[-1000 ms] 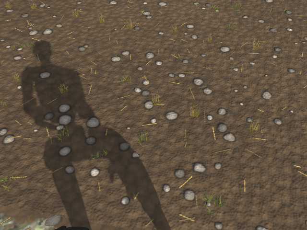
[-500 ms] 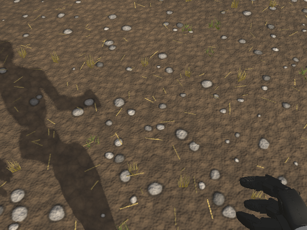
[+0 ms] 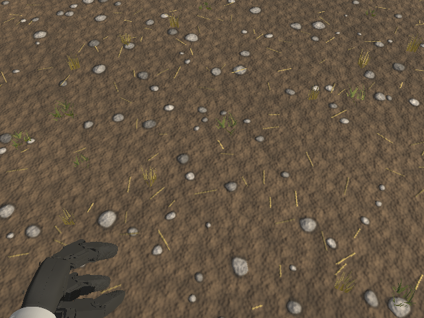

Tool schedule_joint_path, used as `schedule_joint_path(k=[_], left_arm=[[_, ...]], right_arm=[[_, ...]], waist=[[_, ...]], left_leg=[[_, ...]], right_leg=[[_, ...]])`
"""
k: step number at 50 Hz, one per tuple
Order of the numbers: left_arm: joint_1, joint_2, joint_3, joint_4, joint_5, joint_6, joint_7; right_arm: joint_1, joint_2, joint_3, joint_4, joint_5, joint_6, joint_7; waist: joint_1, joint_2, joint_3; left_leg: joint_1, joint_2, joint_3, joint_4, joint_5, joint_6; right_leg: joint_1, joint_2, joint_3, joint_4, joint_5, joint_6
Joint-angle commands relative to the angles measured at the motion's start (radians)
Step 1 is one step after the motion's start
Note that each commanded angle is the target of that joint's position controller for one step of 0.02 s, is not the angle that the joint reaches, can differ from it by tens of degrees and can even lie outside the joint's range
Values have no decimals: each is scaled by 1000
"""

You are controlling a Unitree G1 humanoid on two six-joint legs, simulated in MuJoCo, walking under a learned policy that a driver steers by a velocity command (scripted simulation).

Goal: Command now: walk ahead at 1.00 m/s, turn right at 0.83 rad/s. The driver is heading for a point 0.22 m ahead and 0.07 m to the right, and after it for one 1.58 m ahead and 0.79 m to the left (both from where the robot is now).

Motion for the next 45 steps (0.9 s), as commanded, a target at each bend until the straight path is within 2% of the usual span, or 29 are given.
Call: schedule_joint_path(k=[1,2,3,4,6,7,9,11,13,14,18,21,23,24,25,26,27,28,29,30,32,33,35,37,39,42,43,44,45], left_arm=[[515,144,67,110,8,-8,35],[535,181,95,150,8,-5,60],[426,285,106,111,29,3,69],[502,267,113,92,11,11,79],[435,173,92,130,12,-16,96],[400,137,78,138,16,-39,98],[382,83,56,160,4,-78,99],[399,74,54,187,-5,-104,86],[421,59,49,204,-8,-115,73],[436,66,47,205,-13,-125,68],[483,69,32,232,-21,-142,88],[463,144,44,229,-12,-122,132],[390,186,59,199,-1,-87,154],[308,200,68,179,-9,-75,150],[264,90,47,154,3,-87,121],[452,9,17,81,-36,-95,123],[396,83,7,27,-44,-136,99],[306,100,17,-11,-61,-144,91],[294,107,23,-7,-49,-134,92],[310,110,26,0,-31,-118,94],[304,126,36,-19,-8,-87,105],[270,96,28,-36,2,-84,113],[202,40,11,-62,0,-72,129],[157,34,10,-76,-25,-59,134],[95,51,16,-92,-37,-55,129],[94,93,39,-79,-32,-69,115],[169,97,47,-49,-26,-80,115],[262,106,52,-24,-6,-82,123],[276,116,48,-51,11,-65,130]], right_arm=[[-150,-260,-52,-124,-7,18,-19],[-136,-203,-45,-120,-15,22,-6],[-28,-73,-13,-202,1,15,1],[-128,-138,-15,-251,22,-5,1],[-192,-136,-6,-228,31,-10,4],[-180,-115,-1,-206,19,5,11],[-121,-80,2,-161,7,50,34],[-185,-64,0,-168,15,69,51],[-289,-60,-3,-184,33,71,55],[-320,-30,8,-211,32,63,59],[-449,-28,19,-235,26,39,81],[-360,-80,8,-206,12,43,85],[-34,-150,-24,-114,-4,48,73],[152,-186,-48,-68,-5,48,55],[112,-237,-74,-61,32,59,30],[39,-352,-93,-94,-9,55,36],[-58,-242,-71,-208,4,29,43],[-156,-202,-67,-234,29,17,45],[-262,-166,-54,-259,50,11,44],[-313,-163,-50,-287,52,8,43],[-337,-175,-55,-309,46,12,32],[-336,-187,-59,-306,45,17,21],[-298,-211,-74,-293,55,48,-9],[-272,-216,-84,-290,72,89,-36],[-264,-202,-87,-302,80,116,-53],[-313,-151,-81,-349,58,128,-55],[-364,-130,-73,-374,54,128,-48],[-356,-72,-52,-393,43,128,-38],[-264,-16,-31,-396,21,121,-32]], waist=[[335,146,-185],[303,33,-174],[117,-182,-250],[203,-66,-385],[133,98,-93],[88,144,-54],[24,127,3],[31,70,62],[65,51,87],[66,-4,87],[98,27,81],[32,-52,-14],[-121,-67,-158],[-233,-19,-200],[-168,268,-146],[0,308,-354],[-47,162,-522],[13,12,-294],[91,-106,-159],[130,-134,-77],[153,-101,-11],[147,-82,-12],[107,-9,-96],[74,73,-195],[45,119,-213],[56,186,-178],[100,182,-194],[114,76,-291],[65,-118,-340]], left_leg=[[-359,255,-90,597,1451,118],[-600,129,-97,952,642,117],[-940,17,-176,1301,-70,91],[-1039,8,-355,1349,41,98],[-1054,85,-365,1223,151,114],[-974,110,-394,1157,159,116],[-861,134,-442,1041,177,107],[-905,135,-437,930,258,110],[-958,91,-387,811,385,135],[-933,96,-367,708,470,146],[-857,24,-215,436,675,202],[-742,-92,-137,347,609,233],[-419,-169,-151,341,515,258],[-236,-109,-266,244,564,321],[-51,0,-410,280,917,342],[212,242,-854,299,1325,584],[226,279,-1079,138,787,605],[13,227,-1044,23,508,550],[-211,191,-968,-26,453,499],[-394,162,-920,-44,560,481],[-628,52,-758,-56,763,432],[-692,-6,-686,-22,890,406],[-666,-81,-614,65,1026,338],[-601,-107,-629,128,957,245],[-549,-114,-681,169,786,184],[-496,-107,-787,256,567,158],[-505,-124,-777,358,504,145],[-615,-175,-698,598,205,111],[-833,-278,-577,792,-293,76]], right_leg=[[718,104,55,-77,-102,-78],[906,22,210,-138,-173,-97],[1107,-257,667,-178,-48,-168],[1137,-320,865,-387,-224,-220],[802,-299,691,-505,-253,-147],[659,-267,597,-522,-203,-113],[480,-219,432,-582,-148,-55],[441,-172,297,-635,-60,4],[489,-86,130,-655,163,87],[476,-96,93,-658,265,99],[618,-103,-30,-683,605,154],[814,-144,-76,-468,1130,200],[748,-168,-57,-24,1251,215],[603,-128,-54,371,963,222],[255,106,-29,783,-325,236],[-56,127,171,1106,-523,279],[-63,103,396,1074,-498,260],[-115,66,368,917,-448,216],[-74,14,336,804,-392,207],[-6,-4,323,730,-378,219],[133,-31,288,500,-350,251],[179,-16,255,367,-311,269],[231,46,223,133,-182,294],[278,99,229,-24,-41,304],[281,123,249,-151,36,300],[325,95,310,-310,101,274],[422,51,315,-410,216,246],[668,-119,436,-404,359,162],[869,-320,652,-302,769,37]])
Next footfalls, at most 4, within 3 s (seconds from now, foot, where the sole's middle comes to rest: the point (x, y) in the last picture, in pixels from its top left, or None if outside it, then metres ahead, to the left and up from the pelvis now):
0.04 right None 0.22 -0.03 -0.74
0.48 left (183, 254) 0.66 0.08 -0.74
0.88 right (194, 186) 0.93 0.03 -0.74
1.28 left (162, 254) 0.66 0.14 -0.74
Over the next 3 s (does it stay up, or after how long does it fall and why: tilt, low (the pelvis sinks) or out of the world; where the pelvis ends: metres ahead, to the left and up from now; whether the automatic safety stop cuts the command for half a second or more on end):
stays up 1.70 0.87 0.02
